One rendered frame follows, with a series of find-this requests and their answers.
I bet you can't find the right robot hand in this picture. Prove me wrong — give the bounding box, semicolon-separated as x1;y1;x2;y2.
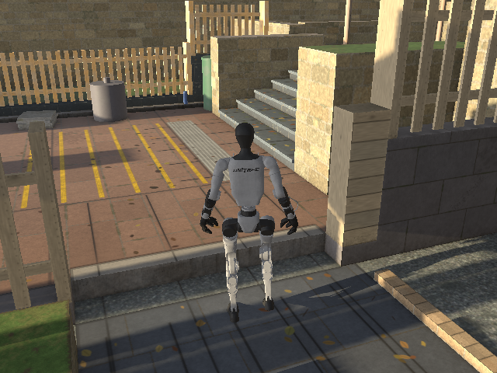
280;215;298;235

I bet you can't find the robot right shin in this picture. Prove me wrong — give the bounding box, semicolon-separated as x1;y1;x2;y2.
262;247;273;301

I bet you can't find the left robot hand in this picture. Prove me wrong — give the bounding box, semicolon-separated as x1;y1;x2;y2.
200;217;218;234

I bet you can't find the humanoid robot head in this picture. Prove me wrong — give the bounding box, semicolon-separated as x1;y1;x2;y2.
232;123;259;160

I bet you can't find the robot left upper arm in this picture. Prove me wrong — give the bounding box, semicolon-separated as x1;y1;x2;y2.
208;157;230;200

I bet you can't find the robot right upper arm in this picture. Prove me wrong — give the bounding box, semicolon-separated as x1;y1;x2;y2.
262;155;285;199

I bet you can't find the robot right forearm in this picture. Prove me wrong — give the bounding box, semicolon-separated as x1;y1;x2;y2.
278;186;296;219

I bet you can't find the robot left forearm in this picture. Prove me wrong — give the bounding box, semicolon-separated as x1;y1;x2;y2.
201;189;216;219

